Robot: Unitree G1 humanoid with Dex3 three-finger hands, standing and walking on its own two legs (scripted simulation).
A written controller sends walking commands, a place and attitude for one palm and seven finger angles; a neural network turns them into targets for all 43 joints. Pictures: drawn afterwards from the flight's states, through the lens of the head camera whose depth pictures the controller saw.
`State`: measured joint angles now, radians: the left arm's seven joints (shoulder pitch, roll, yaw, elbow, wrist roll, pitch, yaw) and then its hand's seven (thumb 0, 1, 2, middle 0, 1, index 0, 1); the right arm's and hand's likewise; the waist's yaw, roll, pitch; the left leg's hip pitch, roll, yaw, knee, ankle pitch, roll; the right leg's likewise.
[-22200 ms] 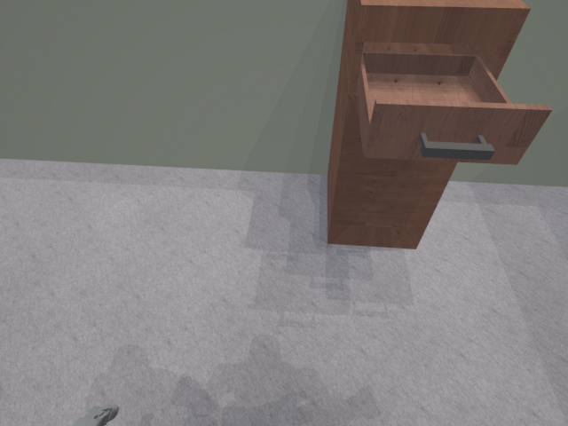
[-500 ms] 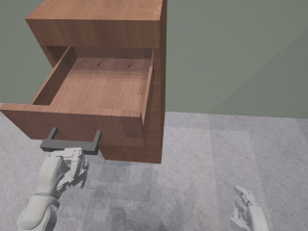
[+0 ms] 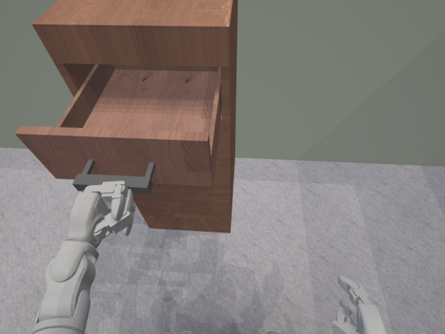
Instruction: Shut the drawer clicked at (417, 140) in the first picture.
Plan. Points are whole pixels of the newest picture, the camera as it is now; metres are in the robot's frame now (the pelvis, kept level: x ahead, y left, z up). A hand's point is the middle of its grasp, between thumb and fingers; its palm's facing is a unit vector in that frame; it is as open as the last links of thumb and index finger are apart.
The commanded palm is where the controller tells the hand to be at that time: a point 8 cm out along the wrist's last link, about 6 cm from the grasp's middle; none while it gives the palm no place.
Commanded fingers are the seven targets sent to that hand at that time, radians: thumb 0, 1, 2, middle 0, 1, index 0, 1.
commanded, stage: push the drawer shut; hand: left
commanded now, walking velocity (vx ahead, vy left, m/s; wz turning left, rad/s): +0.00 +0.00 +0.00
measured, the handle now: (117, 174) +0.38 +0.21 +0.07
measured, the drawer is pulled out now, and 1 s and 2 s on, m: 0.21 0.10 0.00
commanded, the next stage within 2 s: none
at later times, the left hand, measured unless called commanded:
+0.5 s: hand (137, 184) +0.37 +0.17 +0.06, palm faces -0.07 -1.00 -0.05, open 3.0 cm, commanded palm +0.35 +0.23 +0.07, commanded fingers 0.00 0.90 0.90 -1.40 -1.60 -1.40 -1.60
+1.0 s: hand (142, 160) +0.42 +0.17 +0.06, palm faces -0.07 -1.00 -0.04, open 3.0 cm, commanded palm +0.40 +0.23 +0.07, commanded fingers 0.00 0.90 0.90 -1.40 -1.60 -1.40 -1.60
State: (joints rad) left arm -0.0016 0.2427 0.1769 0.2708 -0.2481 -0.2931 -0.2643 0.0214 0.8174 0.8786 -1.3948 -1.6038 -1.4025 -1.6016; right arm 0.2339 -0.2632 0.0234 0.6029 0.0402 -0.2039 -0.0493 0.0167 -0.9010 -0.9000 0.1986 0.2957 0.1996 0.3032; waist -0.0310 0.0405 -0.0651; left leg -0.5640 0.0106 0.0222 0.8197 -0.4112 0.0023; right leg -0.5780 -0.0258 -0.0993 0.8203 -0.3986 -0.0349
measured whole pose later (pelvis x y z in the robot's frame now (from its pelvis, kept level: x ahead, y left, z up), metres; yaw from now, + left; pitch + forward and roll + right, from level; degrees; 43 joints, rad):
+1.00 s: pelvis +0.00 +0.01 +0.00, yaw -2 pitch +13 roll +0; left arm -0.54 0.33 0.28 0.82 -0.17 -0.35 -0.26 -0.01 0.77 0.85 -1.40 -1.60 -1.40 -1.60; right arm 0.31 -0.27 0.02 0.63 0.03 -0.05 -0.03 0.01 -0.90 -0.90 0.20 0.30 0.20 0.30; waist -0.09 0.02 -0.06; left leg -0.66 0.02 0.04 0.85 -0.41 0.02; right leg -0.68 -0.01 -0.08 0.83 -0.38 -0.03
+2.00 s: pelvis -0.01 +0.02 -0.02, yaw -2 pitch +21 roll -2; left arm -0.98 0.49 0.38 1.24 -0.05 -0.40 -0.21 0.00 0.69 0.88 -1.39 -1.60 -1.40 -1.60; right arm 0.40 -0.28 0.03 0.65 -0.02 0.03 0.00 0.01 -0.90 -0.90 0.20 0.30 0.20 0.30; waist -0.19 0.04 -0.08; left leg -0.87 0.03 0.03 0.95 -0.44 0.03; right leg -0.86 -0.01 -0.09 0.89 -0.38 -0.01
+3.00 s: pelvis +0.02 +0.03 -0.01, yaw -2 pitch +18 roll -2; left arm -0.69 0.35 0.30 0.94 -0.13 -0.36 -0.18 0.01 0.90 0.90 -1.40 -1.60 -1.40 -1.60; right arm 0.35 -0.26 0.01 0.61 0.01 0.05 0.02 0.01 -0.90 -0.90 0.20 0.30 0.20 0.30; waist -0.11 0.03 -0.11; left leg -0.74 0.03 0.04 0.89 -0.46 0.04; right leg -0.74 -0.01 -0.07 0.83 -0.40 0.00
